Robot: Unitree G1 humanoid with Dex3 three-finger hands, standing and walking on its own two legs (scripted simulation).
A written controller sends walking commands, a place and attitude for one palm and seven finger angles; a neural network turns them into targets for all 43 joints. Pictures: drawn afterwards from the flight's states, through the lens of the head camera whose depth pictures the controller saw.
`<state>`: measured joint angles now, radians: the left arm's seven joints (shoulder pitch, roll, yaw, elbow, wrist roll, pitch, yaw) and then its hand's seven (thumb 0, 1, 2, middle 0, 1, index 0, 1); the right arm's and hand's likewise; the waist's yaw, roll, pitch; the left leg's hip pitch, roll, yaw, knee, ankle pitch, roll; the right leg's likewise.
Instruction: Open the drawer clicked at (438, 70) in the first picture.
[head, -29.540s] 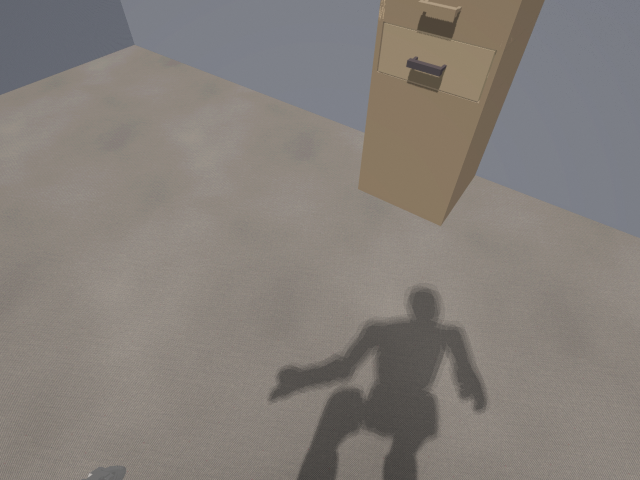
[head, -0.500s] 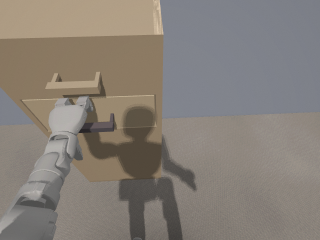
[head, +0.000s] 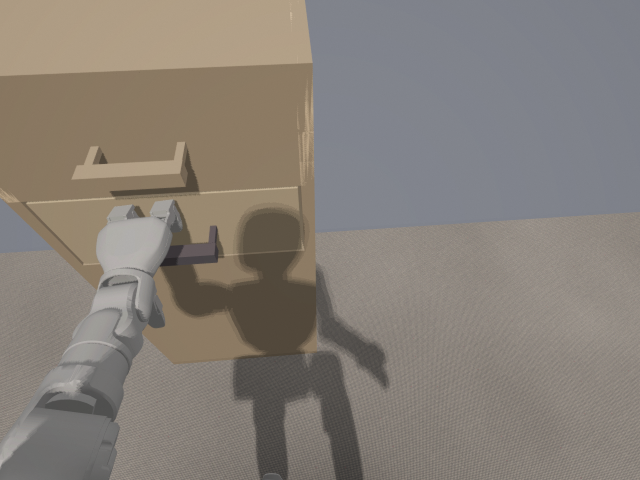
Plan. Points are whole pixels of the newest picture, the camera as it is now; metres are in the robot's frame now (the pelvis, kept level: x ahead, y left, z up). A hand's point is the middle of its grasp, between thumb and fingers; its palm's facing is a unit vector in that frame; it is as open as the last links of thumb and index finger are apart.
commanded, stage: lower the fingers behind the handle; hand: left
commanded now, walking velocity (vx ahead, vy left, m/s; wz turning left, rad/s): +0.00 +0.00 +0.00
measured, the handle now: (178, 244) +0.47 +0.23 -0.05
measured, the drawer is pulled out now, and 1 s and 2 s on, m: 0.00 0.00 0.00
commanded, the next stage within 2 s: lift the fingers back up to retry in 1.32 s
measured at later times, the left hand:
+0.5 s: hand (155, 274) +0.41 +0.25 -0.04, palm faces -0.03 -0.03 -1.00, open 13.8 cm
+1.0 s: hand (156, 273) +0.41 +0.25 -0.04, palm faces +0.00 -0.01 -1.00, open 13.8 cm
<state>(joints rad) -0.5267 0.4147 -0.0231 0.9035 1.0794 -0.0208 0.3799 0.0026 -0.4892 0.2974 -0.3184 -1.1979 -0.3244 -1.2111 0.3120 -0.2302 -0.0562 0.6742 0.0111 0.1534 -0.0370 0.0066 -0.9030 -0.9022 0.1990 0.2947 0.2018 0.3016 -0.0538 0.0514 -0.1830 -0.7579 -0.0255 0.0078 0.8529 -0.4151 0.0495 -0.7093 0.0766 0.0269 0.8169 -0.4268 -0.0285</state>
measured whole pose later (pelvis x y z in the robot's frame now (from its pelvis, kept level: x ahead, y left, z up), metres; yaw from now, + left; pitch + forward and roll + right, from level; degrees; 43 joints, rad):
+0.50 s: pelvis -0.01 +0.00 -0.02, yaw +0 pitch +22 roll -2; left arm -0.57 0.42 -0.02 0.95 1.11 -0.04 0.46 0.00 -0.49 0.30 -0.33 -1.23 -0.32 -1.20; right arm 0.29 -0.23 -0.06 0.70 -0.01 0.13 -0.03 0.01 -0.90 -0.90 0.20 0.29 0.20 0.30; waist -0.05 0.05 -0.21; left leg -0.90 -0.02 -0.01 0.98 -0.45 0.05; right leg -0.84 0.08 0.00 0.93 -0.46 -0.03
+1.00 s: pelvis -0.03 +0.00 -0.04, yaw +0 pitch +24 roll -3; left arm -0.66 0.44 -0.05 1.00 1.11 -0.03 0.46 0.00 -0.49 0.30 -0.28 -1.36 -0.32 -1.20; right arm 0.31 -0.24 -0.04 0.68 0.00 0.14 -0.03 0.01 -0.90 -0.90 0.20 0.29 0.20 0.30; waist -0.06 0.04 -0.23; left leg -1.03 -0.02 -0.01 1.07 -0.46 0.05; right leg -0.97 0.08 0.00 1.03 -0.47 -0.03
